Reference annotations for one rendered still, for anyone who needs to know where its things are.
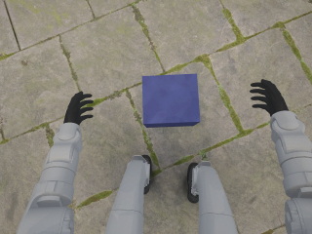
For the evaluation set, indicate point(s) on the left robot hand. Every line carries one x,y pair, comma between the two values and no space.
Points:
74,110

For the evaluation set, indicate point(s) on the left robot upper arm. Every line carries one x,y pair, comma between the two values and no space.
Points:
48,220

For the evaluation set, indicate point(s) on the right robot shin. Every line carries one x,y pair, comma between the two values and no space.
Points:
203,163

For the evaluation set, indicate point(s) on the right robot upper arm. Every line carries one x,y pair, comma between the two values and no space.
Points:
298,215

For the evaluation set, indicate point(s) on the robot left forearm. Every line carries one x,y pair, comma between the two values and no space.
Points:
55,186

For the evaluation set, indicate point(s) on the carton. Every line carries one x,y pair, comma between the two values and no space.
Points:
170,100

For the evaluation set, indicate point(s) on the robot right forearm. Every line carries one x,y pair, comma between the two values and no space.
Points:
294,152

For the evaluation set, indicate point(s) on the right robot foot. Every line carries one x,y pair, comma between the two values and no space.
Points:
193,198

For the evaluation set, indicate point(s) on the right robot hand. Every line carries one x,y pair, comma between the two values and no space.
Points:
273,98

